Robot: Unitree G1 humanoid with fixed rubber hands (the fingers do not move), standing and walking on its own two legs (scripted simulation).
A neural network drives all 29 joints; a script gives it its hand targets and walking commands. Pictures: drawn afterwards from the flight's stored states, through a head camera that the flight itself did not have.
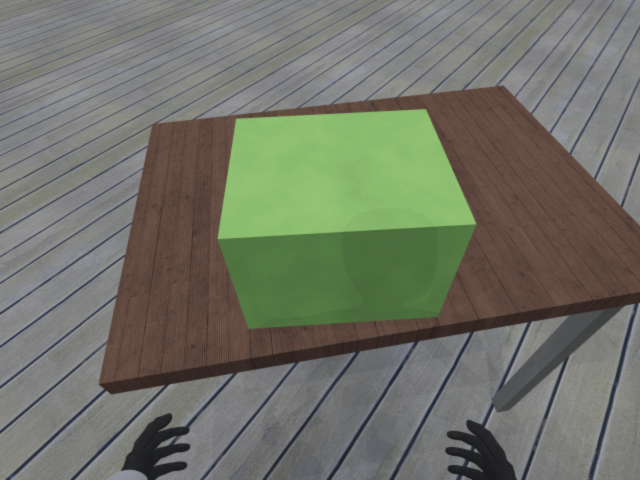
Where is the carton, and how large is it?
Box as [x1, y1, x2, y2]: [218, 109, 475, 328]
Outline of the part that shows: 425,109 236,119 219,226 218,241 248,328 437,316 473,231 475,222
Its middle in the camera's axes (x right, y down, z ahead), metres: +0.03 -0.03 +0.58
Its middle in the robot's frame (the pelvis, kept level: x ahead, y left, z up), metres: +0.46 +0.00 +0.05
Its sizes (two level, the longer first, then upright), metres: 0.287 0.238 0.208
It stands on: a table, 0.73 m high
